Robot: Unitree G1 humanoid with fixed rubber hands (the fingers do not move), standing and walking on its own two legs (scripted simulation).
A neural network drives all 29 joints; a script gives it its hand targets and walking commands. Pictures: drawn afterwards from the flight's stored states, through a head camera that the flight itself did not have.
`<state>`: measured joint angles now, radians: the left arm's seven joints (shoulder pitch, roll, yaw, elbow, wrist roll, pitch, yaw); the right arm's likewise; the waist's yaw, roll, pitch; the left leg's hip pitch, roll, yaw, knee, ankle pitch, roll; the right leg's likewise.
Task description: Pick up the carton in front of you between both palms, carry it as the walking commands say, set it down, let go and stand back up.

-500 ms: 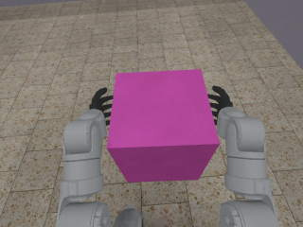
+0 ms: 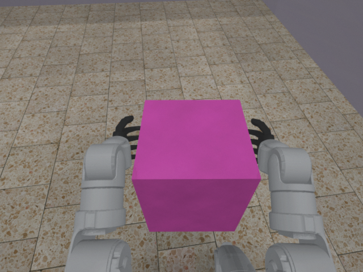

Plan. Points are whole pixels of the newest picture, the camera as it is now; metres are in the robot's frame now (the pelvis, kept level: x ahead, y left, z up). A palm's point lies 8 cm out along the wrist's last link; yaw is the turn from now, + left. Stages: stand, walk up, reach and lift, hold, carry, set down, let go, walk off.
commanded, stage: carry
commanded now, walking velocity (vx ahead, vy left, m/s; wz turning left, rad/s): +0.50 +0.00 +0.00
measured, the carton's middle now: (192, 169) +0.35 -0.01 +0.01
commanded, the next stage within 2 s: none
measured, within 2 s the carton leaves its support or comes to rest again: neither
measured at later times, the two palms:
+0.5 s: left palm (128, 53) +0.66 +0.15 +0.11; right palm (233, 50) +0.68 -0.15 +0.11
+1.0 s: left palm (124, 18) +0.91 +0.19 +0.09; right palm (208, 18) +0.90 -0.11 +0.09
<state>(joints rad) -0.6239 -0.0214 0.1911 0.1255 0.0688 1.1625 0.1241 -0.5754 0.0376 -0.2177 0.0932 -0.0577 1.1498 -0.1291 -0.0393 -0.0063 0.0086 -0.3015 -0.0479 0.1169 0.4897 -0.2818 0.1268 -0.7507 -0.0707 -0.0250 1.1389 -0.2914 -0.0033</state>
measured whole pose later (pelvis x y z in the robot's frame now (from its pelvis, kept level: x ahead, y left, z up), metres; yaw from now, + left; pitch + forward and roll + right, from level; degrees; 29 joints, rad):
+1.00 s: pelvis +0.64 +0.04 +0.01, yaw -1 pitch +4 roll -1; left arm -0.14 -0.13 0.11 -0.28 0.12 1.18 0.08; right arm -0.14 0.13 -0.10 -0.28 -0.10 1.18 -0.10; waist -0.02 -0.01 -0.12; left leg -0.19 0.02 0.21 0.30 -0.18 0.07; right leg -0.58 -0.11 -0.08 0.93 -0.23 0.02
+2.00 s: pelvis +1.29 +0.06 +0.01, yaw -1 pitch +4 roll -1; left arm -0.16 -0.13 0.10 -0.34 0.13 1.21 0.08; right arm -0.15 0.13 -0.11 -0.33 -0.10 1.20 -0.09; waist -0.02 -0.01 -0.07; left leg -0.25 0.05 0.25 0.33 -0.17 0.07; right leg -0.55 -0.10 -0.09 1.05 -0.25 0.00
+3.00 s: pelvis +1.76 +0.05 +0.00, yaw -1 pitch +4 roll +1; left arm -0.17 -0.13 0.12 -0.32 0.13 1.22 0.07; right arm -0.16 0.13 -0.10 -0.31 -0.12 1.21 -0.08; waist 0.00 -0.03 -0.12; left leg -0.33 0.05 0.23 0.52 -0.25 0.03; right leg -0.14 -0.09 -0.16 0.49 -0.40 0.04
